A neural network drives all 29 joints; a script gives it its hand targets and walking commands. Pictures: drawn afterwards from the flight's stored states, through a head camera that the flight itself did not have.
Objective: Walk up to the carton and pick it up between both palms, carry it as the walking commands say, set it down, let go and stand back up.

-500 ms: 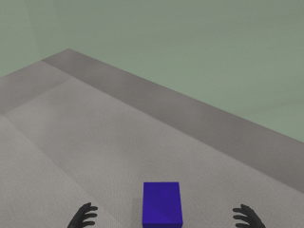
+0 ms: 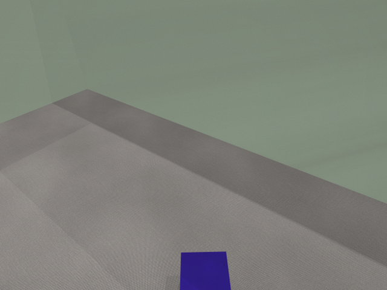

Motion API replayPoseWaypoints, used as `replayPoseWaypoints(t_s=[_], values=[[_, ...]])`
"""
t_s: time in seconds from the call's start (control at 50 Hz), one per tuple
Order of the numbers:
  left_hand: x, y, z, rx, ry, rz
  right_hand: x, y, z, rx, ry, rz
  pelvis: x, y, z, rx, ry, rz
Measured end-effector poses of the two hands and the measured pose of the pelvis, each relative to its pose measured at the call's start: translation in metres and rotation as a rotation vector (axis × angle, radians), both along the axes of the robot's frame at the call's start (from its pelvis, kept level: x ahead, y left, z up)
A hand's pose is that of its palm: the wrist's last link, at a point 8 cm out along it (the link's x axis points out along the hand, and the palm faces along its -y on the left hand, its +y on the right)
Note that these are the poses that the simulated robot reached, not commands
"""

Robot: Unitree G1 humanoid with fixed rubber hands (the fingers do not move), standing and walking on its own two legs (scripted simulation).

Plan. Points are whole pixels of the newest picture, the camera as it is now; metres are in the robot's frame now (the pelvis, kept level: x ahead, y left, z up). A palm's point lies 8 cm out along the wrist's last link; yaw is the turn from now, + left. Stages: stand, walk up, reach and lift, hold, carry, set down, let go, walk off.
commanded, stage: stand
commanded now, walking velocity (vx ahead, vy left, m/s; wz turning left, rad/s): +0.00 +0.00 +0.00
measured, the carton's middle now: (204, 289) +0.41 +0.00 -0.65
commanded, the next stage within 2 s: none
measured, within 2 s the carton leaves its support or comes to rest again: neither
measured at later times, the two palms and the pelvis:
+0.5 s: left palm out of the picture +0.05 +0.29 -0.09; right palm out of the picture +0.06 -0.31 -0.10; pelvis -0.02 -0.01 +0.00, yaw +0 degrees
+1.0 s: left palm out of the picture +0.04 +0.30 -0.10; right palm out of the picture +0.03 -0.31 -0.10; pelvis -0.04 -0.01 +0.01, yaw +0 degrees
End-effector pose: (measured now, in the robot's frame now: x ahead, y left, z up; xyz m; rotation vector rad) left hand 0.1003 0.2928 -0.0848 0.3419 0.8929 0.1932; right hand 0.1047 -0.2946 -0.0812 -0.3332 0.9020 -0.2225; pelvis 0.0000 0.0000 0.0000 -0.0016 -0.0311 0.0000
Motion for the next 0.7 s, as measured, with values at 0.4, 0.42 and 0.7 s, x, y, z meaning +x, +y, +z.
replayPoseWaypoints(t_s=[0.4,0.42,0.7], values=[[-0.041,-0.001,-0.006,0.009,0.090,0.028,-0.035,-0.009,-0.015,0.019,0.088,-0.011,-0.020,-0.007,0.002,0.002,-0.027,0.004],[-0.044,-0.001,-0.007,0.009,0.096,0.030,-0.036,-0.011,-0.015,0.019,0.091,-0.013,-0.021,-0.008,0.002,0.001,-0.029,0.003],[-0.062,0.002,-0.014,0.007,0.162,0.040,-0.067,-0.018,-0.019,0.009,0.177,-0.039,-0.032,-0.010,0.004,0.000,-0.037,0.000]])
